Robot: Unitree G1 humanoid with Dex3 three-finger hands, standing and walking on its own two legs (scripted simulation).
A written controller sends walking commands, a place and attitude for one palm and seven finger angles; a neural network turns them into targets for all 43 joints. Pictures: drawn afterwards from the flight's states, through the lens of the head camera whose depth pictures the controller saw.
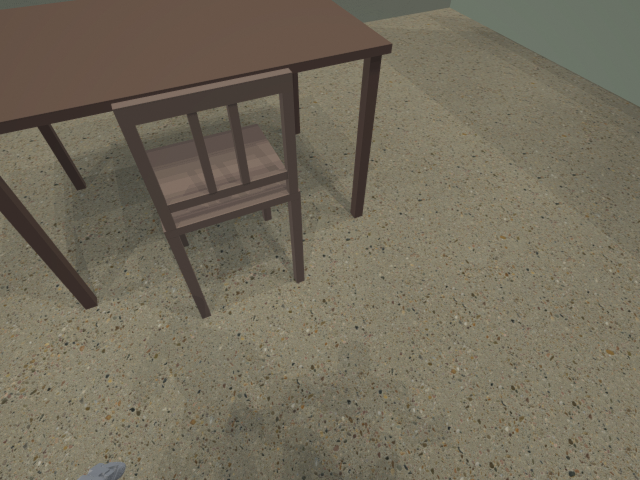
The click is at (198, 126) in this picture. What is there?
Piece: chair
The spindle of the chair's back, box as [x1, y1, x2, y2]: [186, 112, 216, 193]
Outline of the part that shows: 186,114 206,184 210,193 216,191 216,188 196,112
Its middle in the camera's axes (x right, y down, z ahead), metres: -0.29 -0.21 +0.94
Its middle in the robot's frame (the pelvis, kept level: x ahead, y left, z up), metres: +0.82 +0.34 -0.10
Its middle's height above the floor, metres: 0.67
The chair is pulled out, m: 0.00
